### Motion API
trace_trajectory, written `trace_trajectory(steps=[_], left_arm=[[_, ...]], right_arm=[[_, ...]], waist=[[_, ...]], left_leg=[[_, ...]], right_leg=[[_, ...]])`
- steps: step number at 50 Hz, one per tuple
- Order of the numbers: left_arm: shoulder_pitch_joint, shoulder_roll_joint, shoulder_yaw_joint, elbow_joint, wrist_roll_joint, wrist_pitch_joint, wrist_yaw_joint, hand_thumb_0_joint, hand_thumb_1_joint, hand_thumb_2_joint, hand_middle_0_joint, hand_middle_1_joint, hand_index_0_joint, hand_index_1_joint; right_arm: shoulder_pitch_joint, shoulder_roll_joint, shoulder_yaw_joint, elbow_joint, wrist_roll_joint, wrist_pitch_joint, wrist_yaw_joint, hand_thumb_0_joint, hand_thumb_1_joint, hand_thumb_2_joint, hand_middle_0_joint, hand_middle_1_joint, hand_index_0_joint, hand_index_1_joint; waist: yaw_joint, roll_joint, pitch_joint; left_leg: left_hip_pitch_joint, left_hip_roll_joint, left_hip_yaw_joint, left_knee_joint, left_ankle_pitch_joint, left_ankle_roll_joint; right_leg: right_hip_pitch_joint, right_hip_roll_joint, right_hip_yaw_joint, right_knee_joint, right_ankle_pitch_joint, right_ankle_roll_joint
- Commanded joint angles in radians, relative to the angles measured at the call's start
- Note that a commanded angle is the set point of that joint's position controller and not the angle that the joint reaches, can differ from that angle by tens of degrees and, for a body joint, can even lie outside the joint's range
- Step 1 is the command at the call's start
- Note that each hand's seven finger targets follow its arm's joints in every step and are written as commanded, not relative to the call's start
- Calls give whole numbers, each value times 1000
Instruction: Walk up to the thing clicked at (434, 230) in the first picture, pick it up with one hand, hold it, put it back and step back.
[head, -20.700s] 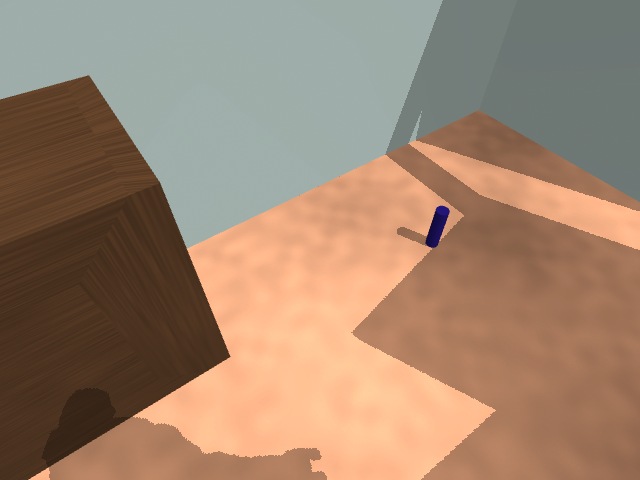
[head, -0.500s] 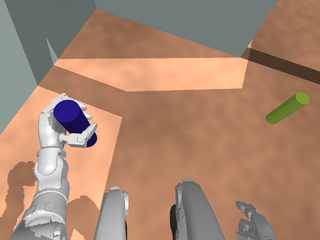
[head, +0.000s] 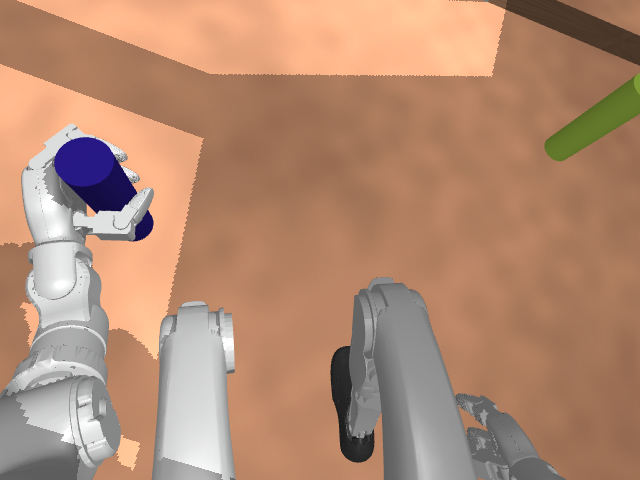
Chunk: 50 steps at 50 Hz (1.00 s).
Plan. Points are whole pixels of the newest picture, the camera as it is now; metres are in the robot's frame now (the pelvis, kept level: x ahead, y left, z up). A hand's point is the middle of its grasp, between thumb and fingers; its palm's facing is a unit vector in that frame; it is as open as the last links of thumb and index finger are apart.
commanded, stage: crouch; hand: left
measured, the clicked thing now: (114, 198) +0.45 +0.20 -0.07
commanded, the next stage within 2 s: lower in 0.78 s
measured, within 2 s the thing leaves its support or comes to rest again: rests again in 2.00 s
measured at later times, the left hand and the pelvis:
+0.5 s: hand (133, 197) +0.48 +0.20 -0.14, palm faces +0.13 -0.99 -0.03, open 7.7 cm; pelvis -0.01 +0.01 -0.07, yaw -3 degrees
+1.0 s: hand (141, 204) +0.49 +0.20 -0.19, palm faces +0.14 -0.99 -0.03, open 7.7 cm; pelvis -0.01 +0.02 -0.08, yaw -5 degrees
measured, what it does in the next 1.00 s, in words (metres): lowers itself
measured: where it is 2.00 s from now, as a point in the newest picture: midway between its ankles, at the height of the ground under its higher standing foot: (283, 443)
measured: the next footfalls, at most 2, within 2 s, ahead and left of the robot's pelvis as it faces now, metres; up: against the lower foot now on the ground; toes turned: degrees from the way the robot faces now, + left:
none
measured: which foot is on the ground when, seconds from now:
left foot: down 0.00-1.00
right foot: down 0.00-1.00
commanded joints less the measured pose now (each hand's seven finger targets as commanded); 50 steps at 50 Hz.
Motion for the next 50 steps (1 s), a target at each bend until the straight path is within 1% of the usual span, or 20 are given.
trace_trajectory(steps=[1, 3, 6, 8, 9, 11, 12, 14, 16, 18, 19, 20, 26, 28, 33, 40, 45, 47, 49, 50], left_arm=[[-485, 245, 16, -234, 6, -93, 32, 0, 307, 1320, -1345, -1464, -1343, -1475], [-489, 230, 5, -170, 8, -86, 40, 0, 309, 1307, -1348, -1456, -1349, -1465], [-472, 273, 32, -114, 13, -82, 45, 0, 310, 1285, -1347, -1449, -1357, -1449], [-438, 262, 24, -77, 15, -76, 37, 0, 303, 1294, -1352, -1466, -1366, -1462], [-450, 263, 23, -79, 15, -77, 34, 0, 311, 1299, -1364, -1484, -1386, -1473], [-444, 315, 64, -84, 15, -77, 35, 0, 305, 1307, -1374, -1496, -1396, -1486], [-452, 306, 51, -96, 15, -78, 28, 0, 318, 1315, -1368, -1497, -1391, -1485], [-445, 339, 79, -105, 14, -77, 29, 0, 335, 1323, -1378, -1507, -1401, -1495], [-479, 341, 74, -139, 14, -84, 30, 0, 371, 1325, -1352, -1491, -1375, -1478], [-492, 374, 85, -184, 25, -90, 43, 0, 390, 1324, -1334, -1477, -1354, -1467], [-491, 356, 68, -197, 30, -90, 48, 0, 400, 1321, -1322, -1465, -1341, -1456], [-473, 359, 76, -189, 33, -91, 53, 0, 392, 1324, -1308, -1460, -1325, -1452], [-450, 339, 47, -177, 43, -95, 74, 0, 371, 1295, -1263, -1420, -1279, -1414], [-438, 322, 27, -157, 39, -98, 74, 0, 376, 1291, -1260, -1418, -1278, -1410], [-413, 335, 39, -108, 43, -104, 82, 0, 362, 1314, -1298, -1458, -1322, -1445], [-433, 378, 55, -132, 45, -127, 92, 0, 403, 1348, -1310, -1483, -1334, -1471], [-464, 406, 60, -179, 42, -145, 107, 0, 355, 1307, -1321, -1454, -1321, -1462], [-434, 371, 39, -119, 45, -146, 111, 0, 345, 1306, -1321, -1462, -1324, -1468], [-376, 357, 43, -34, 44, -151, 121, 0, 347, 1313, -1309, -1454, -1310, -1463], [-383, 375, 51, -20, 42, -160, 124, 0, 357, 1302, -1311, -1442, -1311, -1451]], right_arm=[[145, -214, -58, -34, 1, 0, -10, 0, -907, -909, 200, 300, 199, 300], [143, -220, -48, -33, -4, 3, -9, 0, -902, -906, 200, 299, 199, 299], [129, -231, -30, -35, -9, 7, -3, 0, -900, -903, 200, 299, 199, 299], [121, -243, -23, -42, -12, 9, 2, 0, -897, -900, 200, 299, 199, 299], [129, -248, -14, -45, -15, 10, 5, 0, -898, -899, 200, 299, 200, 299], [137, -260, -6, -49, -18, 17, 8, 0, -898, -900, 200, 299, 200, 299], [133, -264, -4, -54, -19, 19, 10, 0, -899, -900, 200, 299, 200, 299], [150, -274, 7, -51, -23, 24, 12, 0, -903, -902, 200, 299, 200, 299], [147, -279, 14, -50, -28, 29, 13, 0, -899, -902, 200, 300, 200, 299], [152, -282, 21, -50, -34, 38, 14, 0, -905, -905, 200, 300, 200, 300], [153, -282, 23, -47, -39, 39, 16, 0, -901, -905, 200, 300, 200, 300], [149, -287, 22, -48, -41, 41, 15, 0, -904, -906, 200, 300, 200, 300], [166, -300, 34, -29, -57, 58, 22, 0, -903, -907, 200, 300, 200, 300], [149, -300, 39, -33, -61, 59, 23, 0, -901, -906, 200, 300, 200, 300], [124, -322, 54, -42, -70, 66, 32, 0, -896, -902, 200, 300, 200, 300], [121, -337, 80, -52, -86, 78, 40, 0, -897, -903, 200, 300, 200, 300], [103, -343, 96, -52, -96, 80, 41, 0, -911, -909, 200, 299, 200, 299], [94, -344, 104, -52, -97, 80, 42, 0, -913, -909, 200, 299, 200, 299], [96, -349, 121, -50, -103, 81, 47, 0, -910, -908, 200, 299, 200, 299], [80, -351, 129, -57, -104, 81, 46, 0, -911, -908, 200, 299, 200, 299]], waist=[[-30, 253, -712], [-57, 207, -649], [-57, 170, -564], [-63, 154, -525], [-73, 168, -534], [-57, 177, -595], [-66, 197, -582], [-64, 219, -617], [-74, 248, -618], [-67, 293, -642], [-74, 306, -648], [-70, 307, -634], [-107, 326, -601], [-116, 294, -557], [-119, 299, -486], [-134, 324, -531], [-140, 348, -529], [-156, 340, -479], [-177, 292, -448], [-179, 267, -424]], left_leg=[[373, -7, 92, -268, 102, 47], [291, -12, 95, -232, 47, 57], [203, -17, 97, -201, -23, 66], [173, -16, 91, -186, -42, 68], [184, -15, 83, -181, -23, 65], [198, -14, 81, -156, 36, 60], [200, -13, 74, -155, 33, 59], [214, -12, 66, -139, 73, 55], [222, -10, 56, -133, 78, 52], [239, -9, 53, -129, 102, 47], [251, -7, 50, -123, 114, 45], [255, -7, 48, -121, 115, 43], [252, -3, 37, -80, 179, 40], [209, -3, 34, -69, 142, 46], [213, 1, 8, -75, 115, 40], [238, 3, -5, -53, 145, 37], [226, 6, -3, -34, 139, 38], [213, 7, -15, -37, 130, 36], [182, 7, -20, -12, 151, 40], [157, 8, -24, -6, 137, 44]], right_leg=[[372, 23, -63, -156, 81, -58], [364, 24, -69, -154, 46, -50], [328, 29, -79, -146, -13, -43], [298, 32, -92, -130, -28, -42], [298, 31, -99, -115, -10, -43], [322, 33, -100, -87, 36, -43], [297, 32, -104, -73, 36, -44], [317, 33, -109, -50, 71, -46], [295, 33, -113, -31, 81, -48], [306, 34, -113, -21, 101, -51], [308, 34, -115, -14, 114, -53], [287, 35, -116, -12, 115, -53], [290, 39, -128, 10, 179, -53], [275, 42, -132, 8, 152, -50], [215, 41, -153, 25, 122, -51], [259, 44, -162, 41, 153, -47], [271, 47, -160, 46, 151, -46], [240, 47, -168, 53, 145, -49], [274, 51, -173, 49, 166, -43], [263, 52, -174, 46, 155, -43]])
